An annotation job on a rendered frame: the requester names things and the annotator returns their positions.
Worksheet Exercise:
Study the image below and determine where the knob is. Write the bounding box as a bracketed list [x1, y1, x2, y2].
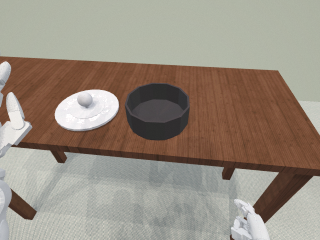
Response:
[77, 92, 93, 107]

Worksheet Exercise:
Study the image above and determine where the lid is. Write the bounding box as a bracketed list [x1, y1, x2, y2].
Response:
[54, 89, 119, 131]

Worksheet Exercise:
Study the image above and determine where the left robot hand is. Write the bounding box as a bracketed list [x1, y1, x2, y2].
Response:
[0, 51, 32, 158]

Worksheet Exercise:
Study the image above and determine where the table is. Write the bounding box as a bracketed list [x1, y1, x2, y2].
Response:
[0, 56, 320, 240]

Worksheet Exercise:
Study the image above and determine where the right robot hand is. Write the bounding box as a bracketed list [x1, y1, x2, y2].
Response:
[231, 199, 270, 240]

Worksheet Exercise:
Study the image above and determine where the pot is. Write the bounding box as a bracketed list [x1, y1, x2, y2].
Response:
[124, 82, 190, 141]

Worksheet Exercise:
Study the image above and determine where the robot left forearm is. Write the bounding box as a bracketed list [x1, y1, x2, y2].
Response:
[0, 168, 12, 240]

